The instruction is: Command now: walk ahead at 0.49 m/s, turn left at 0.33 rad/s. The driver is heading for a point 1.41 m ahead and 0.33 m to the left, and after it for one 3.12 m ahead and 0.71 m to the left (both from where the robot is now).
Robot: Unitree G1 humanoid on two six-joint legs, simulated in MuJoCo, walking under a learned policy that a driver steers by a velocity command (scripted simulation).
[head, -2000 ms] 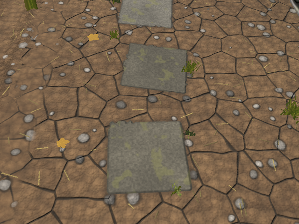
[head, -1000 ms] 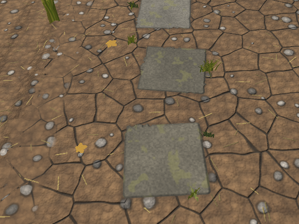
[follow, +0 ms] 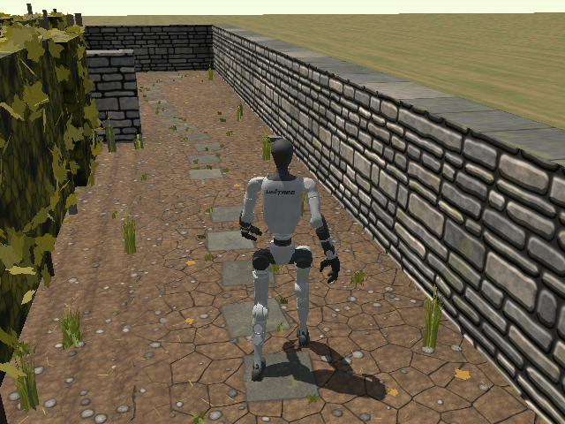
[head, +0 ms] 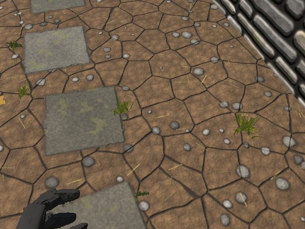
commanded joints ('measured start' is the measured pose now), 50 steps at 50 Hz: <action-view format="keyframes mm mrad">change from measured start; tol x32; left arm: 1 273 203 86 0 4 -9 23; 50 -21 120 39 -31 -4 -9 -11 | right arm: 1 -84 -169 -33 -87 -14 -5 -6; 23 -455 -77 -16 -321 -3 18 67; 27 -70 -227 -102 -248 0 41 44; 50 -101 -193 -56 -154 -16 2 2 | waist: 1 243 126 -181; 3 195 -335 -479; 12 104 -45 -2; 23 175 -8 48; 29 20 230 -447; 50 37 126 14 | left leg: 1 -243 146 -82 324 664 83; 3 -705 -40 -40 911 -220 16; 17 -727 145 44 541 404 -7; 26 -406 -33 214 329 222 132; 29 340 359 -783 71 -9 442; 37 -271 172 -230 -32 501 302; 50 -43 248 -132 39 505 189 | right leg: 1 526 -37 15 4 -18 -75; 3 957 -433 695 -130 -322 -255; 10 381 -256 122 -331 -53 -195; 21 531 -263 -176 -345 122 -154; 26 583 -243 -263 94 676 -86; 27 406 -206 -273 354 532 -45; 28 -41 -48 -252 730 -329 23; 30 -297 0 66 917 -510 10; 43 6 -45 -10 138 151 77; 50 -84 -35 -21 33 -40 -40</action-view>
